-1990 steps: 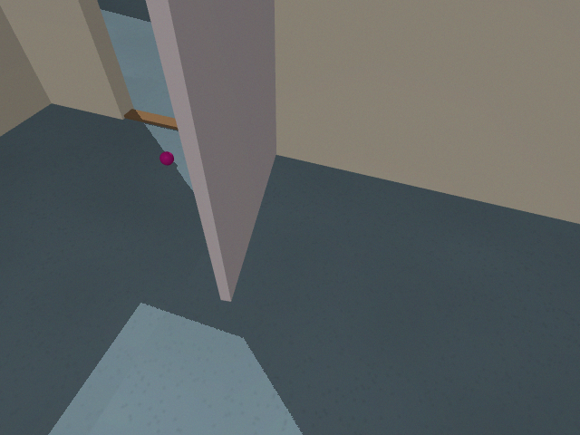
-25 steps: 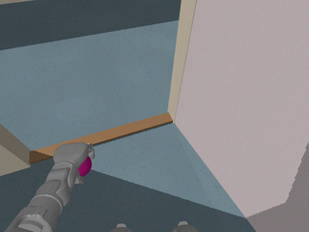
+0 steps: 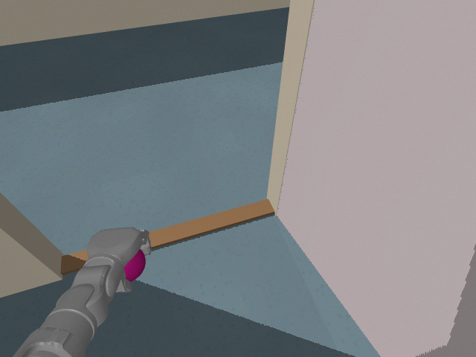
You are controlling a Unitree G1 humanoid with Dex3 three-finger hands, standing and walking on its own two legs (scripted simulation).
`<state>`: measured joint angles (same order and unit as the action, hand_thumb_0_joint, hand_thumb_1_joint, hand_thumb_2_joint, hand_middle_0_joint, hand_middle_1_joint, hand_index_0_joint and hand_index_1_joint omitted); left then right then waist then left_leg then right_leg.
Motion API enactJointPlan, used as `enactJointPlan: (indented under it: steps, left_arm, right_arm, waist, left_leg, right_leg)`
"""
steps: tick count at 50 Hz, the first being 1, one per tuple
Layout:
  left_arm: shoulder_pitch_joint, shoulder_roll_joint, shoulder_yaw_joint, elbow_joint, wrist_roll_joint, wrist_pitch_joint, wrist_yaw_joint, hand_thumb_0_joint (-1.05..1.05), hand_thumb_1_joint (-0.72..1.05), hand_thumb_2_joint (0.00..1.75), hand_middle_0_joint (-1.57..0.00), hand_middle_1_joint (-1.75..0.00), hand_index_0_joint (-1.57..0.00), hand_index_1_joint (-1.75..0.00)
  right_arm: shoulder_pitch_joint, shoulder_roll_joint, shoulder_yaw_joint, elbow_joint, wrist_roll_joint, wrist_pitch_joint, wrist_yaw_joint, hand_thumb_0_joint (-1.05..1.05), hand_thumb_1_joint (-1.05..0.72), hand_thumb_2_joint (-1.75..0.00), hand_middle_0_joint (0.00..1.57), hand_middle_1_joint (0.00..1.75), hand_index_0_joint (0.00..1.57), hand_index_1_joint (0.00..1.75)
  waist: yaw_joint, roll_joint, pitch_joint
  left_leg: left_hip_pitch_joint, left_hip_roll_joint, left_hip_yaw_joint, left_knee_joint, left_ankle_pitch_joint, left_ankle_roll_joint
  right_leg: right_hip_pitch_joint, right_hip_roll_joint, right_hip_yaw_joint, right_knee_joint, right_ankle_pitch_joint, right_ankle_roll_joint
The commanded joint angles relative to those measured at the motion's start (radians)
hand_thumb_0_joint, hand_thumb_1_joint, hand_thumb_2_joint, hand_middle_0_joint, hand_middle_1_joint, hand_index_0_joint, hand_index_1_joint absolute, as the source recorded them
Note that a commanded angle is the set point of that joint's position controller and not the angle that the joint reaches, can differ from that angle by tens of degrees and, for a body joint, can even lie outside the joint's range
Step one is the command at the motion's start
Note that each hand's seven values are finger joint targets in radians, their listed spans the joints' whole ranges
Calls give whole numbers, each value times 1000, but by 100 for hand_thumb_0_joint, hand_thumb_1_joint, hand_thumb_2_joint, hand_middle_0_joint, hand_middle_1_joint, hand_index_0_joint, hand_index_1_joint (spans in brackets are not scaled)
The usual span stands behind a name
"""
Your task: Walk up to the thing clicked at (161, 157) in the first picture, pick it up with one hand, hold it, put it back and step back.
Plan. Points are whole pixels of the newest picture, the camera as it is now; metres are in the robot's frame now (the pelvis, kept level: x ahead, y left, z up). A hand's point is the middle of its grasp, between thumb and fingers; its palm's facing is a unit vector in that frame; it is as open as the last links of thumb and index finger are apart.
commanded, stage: hold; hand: left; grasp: from above
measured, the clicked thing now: (126, 263) +0.33 +0.23 -0.08
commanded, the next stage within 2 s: crouch in 1.68 s
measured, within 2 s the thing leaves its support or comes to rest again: neither
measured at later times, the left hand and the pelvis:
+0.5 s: hand (116, 268) +0.30 +0.22 -0.03, palm faces -0.44 -0.05 -0.90, open 9.1 cm; pelvis +0.00 +0.00 +0.01, yaw -1 degrees
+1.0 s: hand (113, 274) +0.28 +0.22 -0.01, palm faces -0.43 -0.05 -0.90, open 9.1 cm; pelvis -0.01 -0.01 +0.02, yaw -1 degrees
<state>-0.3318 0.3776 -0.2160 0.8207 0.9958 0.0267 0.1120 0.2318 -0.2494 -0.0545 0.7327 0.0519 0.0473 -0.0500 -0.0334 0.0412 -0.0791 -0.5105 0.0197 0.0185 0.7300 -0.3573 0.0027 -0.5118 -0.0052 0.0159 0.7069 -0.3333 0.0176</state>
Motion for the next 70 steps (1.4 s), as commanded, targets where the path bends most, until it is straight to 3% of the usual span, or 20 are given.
enactJointPlan:
  steps: [1,16,27,31,42,43,45,50,51,52,56,63,66,67,68,70]
  left_arm:
    - [-304,202,78,-191,-2,-8,17,0,56,74,-87,-79,-91,-75]
    - [-285,217,74,-295,-5,-13,-43,0,59,73,-88,-82,-93,-77]
    - [-256,213,74,-320,-14,-13,-68,0,57,74,-86,-84,-91,-79]
    - [-238,233,92,-317,-11,-19,-68,0,56,76,-86,-85,-91,-80]
    - [-259,237,92,-387,-18,-25,-78,0,55,74,-84,-87,-90,-81]
    - [-220,244,105,-343,-18,-20,-80,0,54,75,-84,-87,-89,-81]
    - [-252,225,81,-382,-15,-23,-87,0,52,76,-84,-85,-89,-80]
    - [-229,243,101,-370,-22,-23,-97,0,50,74,-81,-87,-86,-81]
    - [-231,228,84,-382,-20,-24,-102,0,50,74,-82,-85,-86,-80]
    - [-244,243,97,-394,-20,-26,-103,0,50,74,-81,-85,-86,-80]
    - [-233,226,81,-394,-29,-26,-117,0,49,75,-81,-87,-86,-82]
    - [-216,246,105,-386,-16,-27,-119,0,48,75,-81,-86,-86,-81]
    - [-242,225,80,-386,-16,-32,-119,0,47,73,-79,-88,-84,-82]
    - [-247,250,106,-392,-18,-35,-116,0,46,73,-78,-87,-83,-82]
    - [-218,229,90,-360,-15,-34,-117,0,45,74,-77,-89,-82,-83]
    - [-214,234,101,-404,-18,-38,-114,0,46,77,-78,-89,-83,-84]
  right_arm:
    - [-6,-140,-43,-111,3,-28,-7,0,-90,-90,20,30,20,30]
    - [-53,-138,-32,-148,9,-23,-10,0,-90,-90,20,30,20,30]
    - [-91,-135,-25,-168,12,-26,-12,0,-90,-90,20,30,20,30]
    - [-102,-132,-19,-167,11,-26,-15,0,-90,-90,20,30,20,30]
    - [-131,-130,-16,-177,16,-28,-19,0,-91,-90,20,30,20,30]
    - [-134,-129,-16,-173,15,-27,-20,0,-91,-90,20,30,20,30]
    - [-137,-126,-14,-176,15,-28,-20,0,-91,-90,20,30,20,30]
    - [-142,-129,-12,-177,17,-26,-22,0,-91,-90,20,30,20,30]
    - [-149,-127,-11,-181,17,-26,-22,0,-91,-90,20,30,20,30]
    - [-145,-128,-13,-182,17,-25,-23,0,-91,-90,20,30,20,30]
    - [-155,-124,-7,-187,18,-24,-24,0,-91,-90,20,30,20,30]
    - [-162,-122,-4,-191,19,-20,-25,0,-91,-90,20,30,20,30]
    - [-162,-122,-4,-192,17,-19,-24,0,-91,-90,20,30,20,30]
    - [-159,-125,-6,-190,17,-19,-26,0,-91,-90,20,30,20,30]
    - [-155,-122,-4,-190,17,-19,-24,0,-91,-90,20,30,20,30]
    - [-157,-121,-7,-195,18,-18,-24,0,-91,-90,20,30,20,30]
  waist:
    - [0,-6,-276]
    - [18,-17,-245]
    - [26,-30,-195]
    - [35,-28,-187]
    - [36,-21,-193]
    - [41,-22,-175]
    - [36,-23,-189]
    - [44,-19,-163]
    - [41,-19,-159]
    - [42,-23,-173]
    - [42,-39,-160]
    - [52,-20,-151]
    - [35,-35,-134]
    - [45,-24,-148]
    - [39,-38,-135]
    - [49,-13,-168]
  left_leg:
    - [194,-32,-4,-113,334,2]
    - [259,-33,7,-182,336,8]
    - [280,-31,8,-233,270,10]
    - [285,-31,8,-242,268,12]
    - [315,-36,16,-266,250,13]
    - [307,-34,14,-271,249,12]
    - [326,-32,12,-271,269,12]
    - [326,-29,11,-289,255,11]
    - [328,-31,12,-291,260,11]
    - [340,-30,14,-290,257,13]
    - [341,-36,17,-295,258,16]
    - [346,-33,15,-309,265,13]
    - [339,-32,13,-310,248,15]
    - [346,-31,12,-310,246,14]
    - [337,-34,13,-310,246,14]
    - [358,-36,17,-309,264,13]
  right_leg:
    - [142,41,-6,-105,288,-29]
    - [208,38,-2,-166,291,-28]
    - [230,35,-1,-219,222,-27]
    - [240,34,-3,-230,217,-25]
    - [257,29,3,-257,201,-23]
    - [260,30,-2,-260,196,-24]
    - [258,32,-3,-256,216,-24]
    - [270,33,-6,-270,198,-27]
    - [261,32,-5,-270,205,-28]
    - [267,32,-2,-276,202,-25]
    - [270,28,-1,-288,203,-22]
    - [281,29,-4,-290,205,-27]
    - [268,29,-3,-293,194,-26]
    - [272,30,-4,-293,188,-27]
    - [269,29,-3,-293,188,-27]
    - [284,27,-1,-293,203,-28]
